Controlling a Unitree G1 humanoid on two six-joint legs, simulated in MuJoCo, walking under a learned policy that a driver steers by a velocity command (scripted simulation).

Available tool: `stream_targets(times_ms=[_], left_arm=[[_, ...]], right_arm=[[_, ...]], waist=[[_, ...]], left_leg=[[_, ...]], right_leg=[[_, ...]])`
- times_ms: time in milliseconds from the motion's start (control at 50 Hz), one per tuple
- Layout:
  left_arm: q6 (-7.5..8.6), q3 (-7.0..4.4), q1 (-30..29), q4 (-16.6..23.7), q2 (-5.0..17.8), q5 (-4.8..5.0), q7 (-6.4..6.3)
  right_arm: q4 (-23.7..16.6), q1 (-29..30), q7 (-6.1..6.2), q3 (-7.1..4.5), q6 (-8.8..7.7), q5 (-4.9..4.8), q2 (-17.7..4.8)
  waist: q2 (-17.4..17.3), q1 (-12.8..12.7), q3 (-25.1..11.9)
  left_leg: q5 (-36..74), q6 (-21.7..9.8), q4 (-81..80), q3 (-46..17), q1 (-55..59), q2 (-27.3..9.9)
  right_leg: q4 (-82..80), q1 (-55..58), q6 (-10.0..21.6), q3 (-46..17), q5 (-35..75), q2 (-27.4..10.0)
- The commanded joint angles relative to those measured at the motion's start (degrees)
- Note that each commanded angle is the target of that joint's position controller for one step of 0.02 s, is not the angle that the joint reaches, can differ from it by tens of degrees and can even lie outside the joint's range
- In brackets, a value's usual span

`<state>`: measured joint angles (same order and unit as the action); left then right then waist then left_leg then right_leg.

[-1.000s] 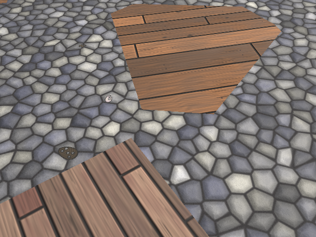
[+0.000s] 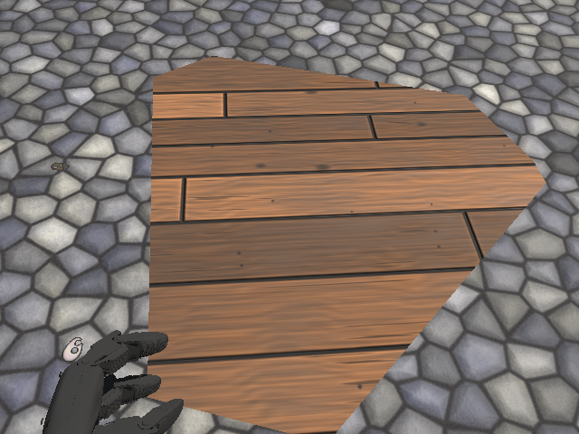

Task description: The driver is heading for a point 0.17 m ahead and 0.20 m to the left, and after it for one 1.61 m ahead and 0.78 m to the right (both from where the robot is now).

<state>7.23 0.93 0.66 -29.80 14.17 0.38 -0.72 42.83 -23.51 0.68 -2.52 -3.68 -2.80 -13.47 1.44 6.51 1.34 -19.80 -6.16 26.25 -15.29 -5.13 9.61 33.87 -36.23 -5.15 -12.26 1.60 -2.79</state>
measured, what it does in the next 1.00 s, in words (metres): walks ahead, turning right: right foot, then left foot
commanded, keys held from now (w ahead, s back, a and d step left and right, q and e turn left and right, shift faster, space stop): w+q+shift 0.04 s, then e+shift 0.96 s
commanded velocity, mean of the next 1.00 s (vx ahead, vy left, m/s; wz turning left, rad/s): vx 0.27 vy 0.00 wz -0.47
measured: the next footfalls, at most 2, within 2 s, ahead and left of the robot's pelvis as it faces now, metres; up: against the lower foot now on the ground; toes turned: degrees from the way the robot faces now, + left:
right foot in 0.08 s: +0.27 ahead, -0.19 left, +0.00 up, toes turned +13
left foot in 0.44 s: +0.44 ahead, +0.04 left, +0.00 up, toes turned -10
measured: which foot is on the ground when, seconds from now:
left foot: down 0.00-0.08, up 0.10-0.42, down 0.44-0.82, up 0.84-1.00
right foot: up 0.00-0.06, down 0.08-0.42, up 0.44-0.78, down 0.80-1.00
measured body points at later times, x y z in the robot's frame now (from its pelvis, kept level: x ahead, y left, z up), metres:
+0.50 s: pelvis +0.30 -0.05 -0.01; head +0.33 -0.04 +0.44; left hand +0.33 +0.24 -0.13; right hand +0.56 -0.28 -0.05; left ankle +0.40 +0.05 -0.74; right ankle +0.24 -0.19 -0.70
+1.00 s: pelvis +0.34 -0.11 +0.00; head +0.37 -0.17 +0.45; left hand +0.64 +0.05 -0.06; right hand +0.33 -0.45 -0.11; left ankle +0.44 +0.02 -0.66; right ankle +0.34 -0.21 -0.74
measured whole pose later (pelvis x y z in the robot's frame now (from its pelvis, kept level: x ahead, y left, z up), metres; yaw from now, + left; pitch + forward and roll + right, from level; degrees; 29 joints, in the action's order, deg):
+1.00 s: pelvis +0.34 -0.11 +0.00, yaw -32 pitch +2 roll +3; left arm -2.4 -4.2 12.0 -31.1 19.3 0.2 -1.3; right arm 41.7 -4.4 1.2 -5.5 0.0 0.6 -19.2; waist -1.0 0.0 4.2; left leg -21.1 3.2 60.9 -3.3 -32.3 0.9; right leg 29.5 -20.9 2.6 -6.0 -10.6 2.4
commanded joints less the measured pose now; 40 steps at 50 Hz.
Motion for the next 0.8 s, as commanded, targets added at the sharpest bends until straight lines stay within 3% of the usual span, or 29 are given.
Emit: stream_targets(times_ms=[20,40,60,80,100,120,140,160,180,200,220,240,260,280,320,360,400,420,440,460,480,500,520,540,580,640,680,760,800], left_arm=[[1.11,-3.86,-3.7,4.0,7.7,2.25,-0.14],[1.46,-4.84,-0.6,3.2,9.0,2.56,-0.06],[1.71,-6.31,7.9,1.2,11.0,2.14,0.04],[1.79,-6.76,19.7,-1.0,12.5,0.64,0.18],[1.52,-7.51,24.9,-3.6,18.3,-2.32,0.69],[1.24,-8.04,28.7,-7.2,16.8,-1.30,2.10],[0.73,-6.72,25.6,-5.9,10.1,-0.73,2.11],[0.15,-6.03,20.3,-5.5,8.4,-0.84,1.97],[-0.19,-5.80,18.1,-5.7,8.9,-0.63,2.03],[-0.20,-5.39,18.7,-6.7,8.4,-0.38,1.84],[-0.31,-5.11,19.0,-8.1,8.1,-0.32,1.53],[-0.75,-4.85,18.3,-8.7,7.1,0.00,1.22],[-1.47,-5.11,17.9,-9.0,7.8,0.26,0.67],[-2.46,-6.01,16.7,-8.9,10.6,0.56,-0.01],[-4.01,-7.68,16.0,-8.5,15.5,1.14,-0.92],[-4.63,-7.89,15.9,-8.0,14.9,1.60,-1.47],[-5.04,-7.48,14.7,-7.3,12.3,1.74,-1.75],[-5.22,-6.95,15.5,-7.1,9.9,1.65,-1.56],[-5.34,-5.83,18.4,-6.5,5.9,0.98,-1.21],[-5.62,-5.10,29.6,-7.6,4.4,1.36,-0.93],[-6.44,-5.89,31.1,-7.5,9.3,1.75,-0.91],[-7.44,-6.88,27.1,-7.8,11.5,1.94,-1.45],[-8.54,-7.42,25.4,-7.9,12.2,1.82,-1.95],[-9.66,-7.77,25.2,-7.9,12.2,1.39,-2.32],[-10.52,-7.24,23.6,-6.2,9.4,0.77,-2.20],[-10.19,-6.37,19.3,-3.7,6.8,0.65,-1.19],[-10.02,-5.95,17.2,-2.5,6.5,0.73,0.03],[-11.00,-6.84,15.5,-0.9,9.1,0.94,1.81],[-11.28,-8.06,17.6,-1.4,10.6,0.54,1.40]], right_arm=[[-2.4,0.5,0.76,-2.92,0.19,-0.43,-8.7],[-2.5,1.2,0.70,-3.03,0.52,-0.09,-8.5],[-2.5,2.2,0.34,-2.97,0.85,1.02,-8.7],[-3.8,2.8,-0.12,-1.87,1.04,2.63,-5.7],[-4.2,-9.2,-0.43,0.04,0.53,2.02,2.2],[-2.3,-12.9,-0.26,0.52,0.18,-0.19,-1.8],[-2.9,-4.0,-0.08,0.04,0.26,-0.09,-5.7],[-6.0,6.9,-0.11,-0.12,-0.16,1.44,-7.6],[-8.4,14.1,-0.06,-0.23,-0.92,3.75,-8.2],[-10.2,17.7,-0.11,-0.27,-1.74,5.43,-7.6],[-11.0,16.9,-0.41,0.18,-2.24,5.20,-6.1],[-10.8,15.8,-0.72,0.84,-2.35,4.57,-4.8],[-10.7,16.7,-0.96,1.30,-2.44,4.03,-4.1],[-10.6,17.5,-1.06,1.63,-2.50,3.47,-3.7],[-9.8,17.6,-1.31,1.20,-1.98,2.84,-5.4],[-9.6,18.5,-1.18,0.34,-1.13,2.93,-7.7],[-9.5,17.9,-0.63,-0.44,-0.77,3.73,-8.8],[-9.4,16.6,-0.07,-0.92,-0.55,4.32,-9.8],[-9.3,12.8,0.81,-1.41,0.02,5.12,-12.4],[-10.0,12.1,0.89,-0.75,1.33,6.08,-10.9],[-9.2,14.1,0.63,-1.61,2.51,4.16,-11.0],[-9.8,16.4,0.72,-1.09,2.80,3.44,-8.1],[-10.0,19.5,0.63,-0.74,2.89,3.40,-6.8],[-10.3,22.4,0.48,-0.68,2.85,3.67,-6.5],[-9.4,24.5,0.61,-1.44,2.60,4.31,-7.8],[-7.7,24.1,1.01,-2.28,2.35,3.93,-8.5],[-7.2,24.3,1.01,-2.95,2.62,3.48,-9.9],[-5.6,22.6,-0.17,-4.24,2.48,1.68,-12.4],[-4.3,20.5,-0.68,-4.19,2.31,0.88,-10.7]], waist=[[-8.0,-1.9,0.0],[-8.8,-4.1,-1.5],[-9.1,-9.0,-6.1],[-8.1,-13.7,-15.0],[16.5,-7.1,-22.9],[25.7,-8.1,-23.3],[14.1,-11.2,-13.9],[5.0,-11.6,-7.0],[0.3,-11.0,-3.5],[-0.5,-10.6,-2.2],[2.8,-8.7,-2.8],[3.6,-7.4,-3.6],[3.6,-7.2,-4.6],[3.6,-6.7,-6.0],[4.7,-5.4,-8.3],[4.3,-4.3,-7.7],[3.6,-2.7,-6.9],[1.9,-2.3,-7.4],[-7.0,-2.6,-12.2],[-14.6,-6.5,-19.5],[-16.3,-7.2,-18.6],[-11.7,-6.4,-12.5],[-9.1,-7.0,-9.0],[-8.7,-8.2,-6.6],[-9.3,-9.3,-4.1],[-8.6,-8.4,-5.7],[-8.7,-8.0,-7.0],[-8.7,-7.9,-6.8],[-5.0,-9.3,-6.8]], left_leg=[[-0.9,-5.2,-4.5,-12.5,-10.7,-8.1],[4.0,-4.3,-0.2,-13.1,-7.9,-9.0],[17.5,-2.0,9.8,-9.7,-3.9,-7.9],[20.7,0.3,26.1,-5.4,-8.5,-7.3],[-9.3,4.3,46.5,1.3,-25.2,0.1],[-13.8,5.6,58.3,3.5,-38.4,-2.0],[-11.0,5.6,60.9,2.8,-42.5,-5.1],[-7.9,5.6,58.7,4.8,-41.7,-6.5],[-7.1,5.8,54.4,7.7,-40.1,-8.0],[-6.8,6.0,49.0,9.2,-38.3,-9.2],[-7.0,6.7,42.7,9.5,-36.9,-10.0],[-6.2,7.4,33.8,9.8,-35.0,-10.5],[-5.0,8.1,26.1,10.9,-31.4,-9.6],[-0.9,8.4,19.3,12.4,-25.2,-7.7],[10.7,8.3,10.3,12.6,-13.7,-4.4],[20.2,7.5,4.3,9.6,-6.5,-4.6],[26.6,6.2,-0.7,8.3,0.4,-6.9],[29.4,4.8,-2.7,7.5,4.6,-10.2],[44.0,0.1,-1.4,-1.5,13.9,-22.4],[55.6,-8.3,1.8,-12.7,18.7,-36.1],[41.8,-11.4,-1.8,-17.1,14.6,-38.5],[30.9,-9.7,-4.1,-12.1,10.2,-33.0],[25.2,-7.8,-5.8,-6.7,5.2,-29.8],[25.3,-7.2,-7.2,-2.4,-0.2,-28.0],[27.1,-7.0,-9.8,5.4,-7.5,-25.7],[29.3,-7.2,-9.7,11.6,-6.2,-25.3],[29.7,-6.6,-9.3,14.6,-6.3,-26.0],[25.9,-3.6,-5.3,17.6,-4.3,-28.3],[16.3,1.8,3.2,21.6,-8.2,-25.6]], right_leg=[[-7.1,18.2,-0.8,4.4,0.8,4.0],[-7.6,20.8,0.3,4.7,-2.2,3.8],[-7.8,26.7,2.6,6.8,-3.7,3.2],[-2.8,41.7,6.4,3.4,-5.9,-2.3],[-8.4,59.6,17.0,-26.3,-4.3,-16.5],[-13.3,62.7,23.9,-46.6,-17.5,-22.4],[-14.3,57.1,22.4,-39.2,-15.9,-18.2],[-13.5,48.3,20.3,-27.4,-2.0,-14.8],[-12.6,41.0,18.8,-19.6,14.6,-11.6],[-12.5,36.8,17.9,-14.4,27.0,-9.0],[-12.1,36.0,18.1,-13.1,31.7,-7.8],[-12.5,35.3,17.9,-11.7,32.8,-6.6],[-13.0,32.9,18.1,-10.5,33.6,-6.0],[-13.7,28.8,17.9,-9.3,33.2,-4.9],[-15.1,22.8,16.0,-9.2,25.0,-3.5],[-14.5,19.3,12.8,-11.0,14.0,-2.2],[-9.9,15.6,9.6,-11.5,6.9,0.7],[-4.2,12.9,7.8,-10.3,0.4,3.4],[10.1,6.7,5.1,-5.2,-23.1,7.4],[20.7,2.8,3.7,-0.7,-46.5,9.6],[29.3,-0.5,1.7,4.7,-42.5,4.5],[34.1,-3.6,0.3,6.2,-37.3,2.4],[36.3,-4.0,-0.5,6.9,-33.7,1.2],[38.1,-2.3,-1.4,7.3,-31.5,0.1],[36.3,1.6,-1.8,9.5,-26.7,-1.2],[25.9,5.0,-1.0,10.8,-21.4,-3.0],[18.1,9.8,0.4,12.0,-17.7,-3.2],[6.7,15.8,3.8,15.2,-15.5,-1.6],[-2.1,24.2,7.1,15.4,-8.9,1.3]])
